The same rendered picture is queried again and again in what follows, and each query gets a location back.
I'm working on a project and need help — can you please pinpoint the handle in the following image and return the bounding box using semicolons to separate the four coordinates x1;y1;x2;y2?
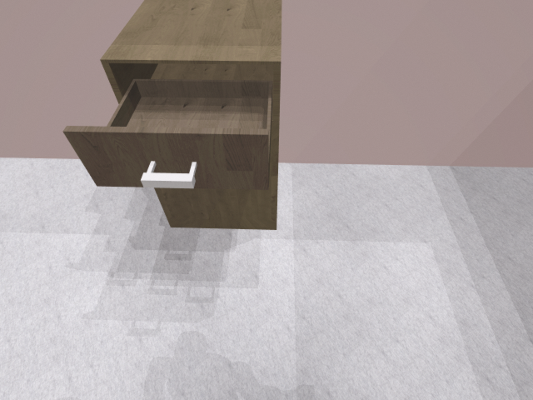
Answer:
141;161;197;188

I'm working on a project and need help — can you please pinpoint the cabinet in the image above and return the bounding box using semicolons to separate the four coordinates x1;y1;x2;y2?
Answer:
100;0;282;230

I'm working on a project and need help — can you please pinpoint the drawer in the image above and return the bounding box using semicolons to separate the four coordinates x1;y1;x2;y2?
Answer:
63;79;272;190

